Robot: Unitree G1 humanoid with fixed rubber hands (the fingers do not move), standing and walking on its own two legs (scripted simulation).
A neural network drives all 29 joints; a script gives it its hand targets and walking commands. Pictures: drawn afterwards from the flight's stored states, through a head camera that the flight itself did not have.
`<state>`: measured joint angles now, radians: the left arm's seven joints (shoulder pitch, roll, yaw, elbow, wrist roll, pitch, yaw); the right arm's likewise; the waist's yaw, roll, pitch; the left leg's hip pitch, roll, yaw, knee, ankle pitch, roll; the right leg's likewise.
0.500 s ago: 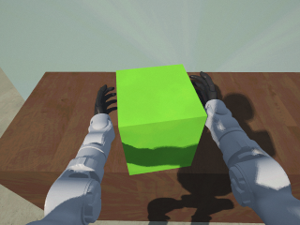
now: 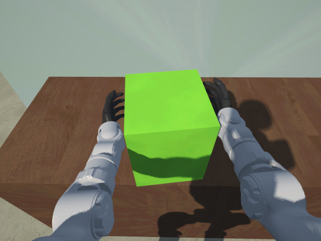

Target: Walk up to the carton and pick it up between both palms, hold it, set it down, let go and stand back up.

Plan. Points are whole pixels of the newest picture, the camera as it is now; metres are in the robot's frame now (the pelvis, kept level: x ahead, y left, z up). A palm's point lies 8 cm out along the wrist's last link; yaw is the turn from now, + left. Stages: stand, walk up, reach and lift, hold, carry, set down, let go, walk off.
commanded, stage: reach and lift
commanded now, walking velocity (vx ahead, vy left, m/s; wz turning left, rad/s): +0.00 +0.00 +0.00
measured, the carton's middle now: (166, 129) +0.42 +0.02 +0.04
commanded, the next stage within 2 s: none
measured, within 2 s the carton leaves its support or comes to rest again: leaves its support in 1.14 s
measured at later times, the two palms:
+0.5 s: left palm (103, 127) +0.38 +0.17 +0.10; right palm (218, 113) +0.41 -0.11 +0.11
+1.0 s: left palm (102, 129) +0.37 +0.18 +0.10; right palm (218, 115) +0.41 -0.11 +0.12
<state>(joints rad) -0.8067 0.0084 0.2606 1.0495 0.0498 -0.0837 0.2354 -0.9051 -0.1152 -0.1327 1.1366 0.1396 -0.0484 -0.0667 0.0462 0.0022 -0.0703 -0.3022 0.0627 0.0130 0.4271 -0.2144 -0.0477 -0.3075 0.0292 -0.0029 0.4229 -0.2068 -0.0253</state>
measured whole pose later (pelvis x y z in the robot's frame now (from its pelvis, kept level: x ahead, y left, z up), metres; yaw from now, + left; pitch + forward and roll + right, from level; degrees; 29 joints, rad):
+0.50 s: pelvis -0.01 +0.00 +0.00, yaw +1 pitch +5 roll +0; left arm -0.73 -0.07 0.50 0.85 0.30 -0.01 0.12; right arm -0.88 0.03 -0.51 1.09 -0.29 -0.12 0.01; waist 0.04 0.00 -0.08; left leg -0.30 0.06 0.00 0.39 -0.17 -0.05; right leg -0.31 0.03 -0.02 0.39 -0.17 -0.03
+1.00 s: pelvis -0.01 +0.00 +0.00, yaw +1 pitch +5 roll +0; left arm -0.71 -0.08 0.49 0.81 0.30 0.02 0.11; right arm -0.85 0.03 -0.48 1.06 -0.30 -0.14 -0.01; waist 0.04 -0.01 -0.09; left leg -0.30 0.06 0.00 0.38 -0.17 -0.05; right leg -0.31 0.03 -0.02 0.39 -0.17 -0.03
